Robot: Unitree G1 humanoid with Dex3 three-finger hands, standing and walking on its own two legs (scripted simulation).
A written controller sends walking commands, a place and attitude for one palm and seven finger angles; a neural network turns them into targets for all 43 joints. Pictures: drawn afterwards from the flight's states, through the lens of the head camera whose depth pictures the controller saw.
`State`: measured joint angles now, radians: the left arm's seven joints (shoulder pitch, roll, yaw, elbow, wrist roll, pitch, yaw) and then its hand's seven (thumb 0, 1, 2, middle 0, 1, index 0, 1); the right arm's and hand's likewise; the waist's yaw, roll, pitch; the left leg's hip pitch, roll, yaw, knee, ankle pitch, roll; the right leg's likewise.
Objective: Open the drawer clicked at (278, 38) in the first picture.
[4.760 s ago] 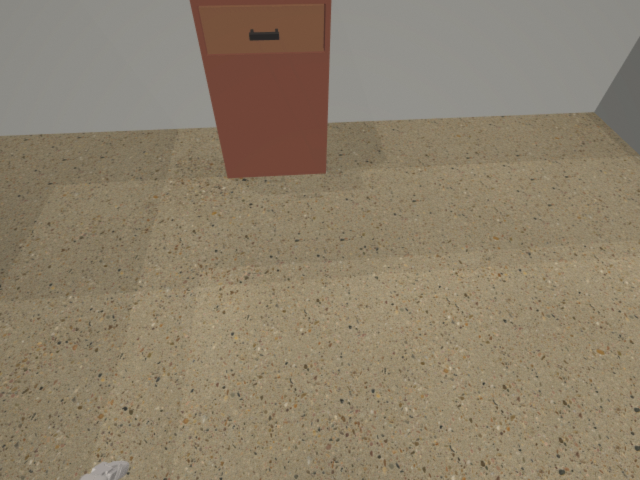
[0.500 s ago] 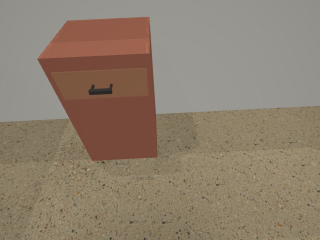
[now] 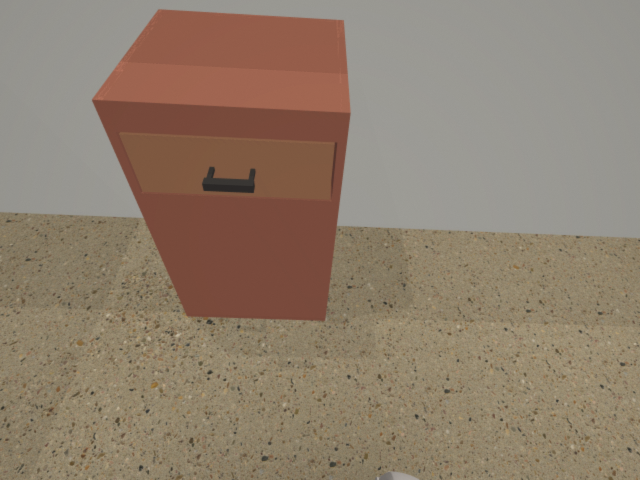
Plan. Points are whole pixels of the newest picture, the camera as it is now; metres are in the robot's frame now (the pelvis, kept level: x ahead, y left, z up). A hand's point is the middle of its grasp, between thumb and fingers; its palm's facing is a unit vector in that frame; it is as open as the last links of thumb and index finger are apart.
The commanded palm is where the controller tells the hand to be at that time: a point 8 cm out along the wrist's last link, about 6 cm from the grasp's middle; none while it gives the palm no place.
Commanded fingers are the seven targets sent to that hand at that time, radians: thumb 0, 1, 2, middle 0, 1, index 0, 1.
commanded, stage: take the last steps up to it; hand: left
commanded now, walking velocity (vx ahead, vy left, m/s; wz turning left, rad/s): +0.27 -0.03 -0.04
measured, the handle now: (230, 178) +0.69 +0.24 -0.09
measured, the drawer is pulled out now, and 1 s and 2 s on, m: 0.00 0.00 0.00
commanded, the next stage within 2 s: come to a stop and stand still in 0.30 s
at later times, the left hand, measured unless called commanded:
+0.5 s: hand (234, 420) +0.23 +0.14 -0.17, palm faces +0.03 -0.97 -0.23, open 7.1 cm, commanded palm none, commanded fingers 0.00 0.90 0.90 -0.20 -0.30 -0.20 -0.30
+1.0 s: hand (235, 447) +0.19 +0.14 -0.17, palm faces +0.00 -0.96 -0.28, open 7.4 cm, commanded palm none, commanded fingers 0.00 0.90 0.90 -0.20 -0.30 -0.20 -0.30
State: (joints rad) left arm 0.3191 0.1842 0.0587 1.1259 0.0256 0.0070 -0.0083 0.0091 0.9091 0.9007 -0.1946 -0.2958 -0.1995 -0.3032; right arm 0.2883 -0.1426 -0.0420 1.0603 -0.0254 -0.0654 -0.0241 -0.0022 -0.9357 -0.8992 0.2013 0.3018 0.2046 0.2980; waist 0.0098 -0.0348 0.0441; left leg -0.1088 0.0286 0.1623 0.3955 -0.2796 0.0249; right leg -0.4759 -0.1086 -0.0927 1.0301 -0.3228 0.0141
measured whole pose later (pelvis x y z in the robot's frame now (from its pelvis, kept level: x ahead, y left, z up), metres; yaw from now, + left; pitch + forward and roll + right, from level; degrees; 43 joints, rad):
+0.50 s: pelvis +0.16 -0.04 +0.00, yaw -1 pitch +0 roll +0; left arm 0.18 0.16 0.05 1.05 0.02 -0.04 0.03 -0.02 0.95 0.90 -0.20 -0.30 -0.20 -0.30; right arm 0.24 -0.16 -0.05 1.08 -0.02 -0.01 -0.02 0.00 -0.91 -0.90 0.20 0.30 0.20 0.30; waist -0.02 0.03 0.05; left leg -0.43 0.10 0.06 0.85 -0.33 -0.03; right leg -0.23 0.00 -0.16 0.42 -0.19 -0.07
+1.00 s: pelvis +0.16 -0.06 -0.01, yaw -2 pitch +0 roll +1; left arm 0.25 0.17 0.03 1.03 0.02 0.02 0.03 0.00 0.91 0.90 -0.19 -0.30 -0.20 -0.30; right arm 0.13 -0.19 -0.06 1.02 -0.01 0.05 -0.02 0.00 -0.91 -0.90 0.20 0.30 0.21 0.30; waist 0.01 0.04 0.06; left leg -0.37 0.06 0.04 0.63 -0.35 -0.02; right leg -0.22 -0.01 -0.06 0.57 -0.35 -0.03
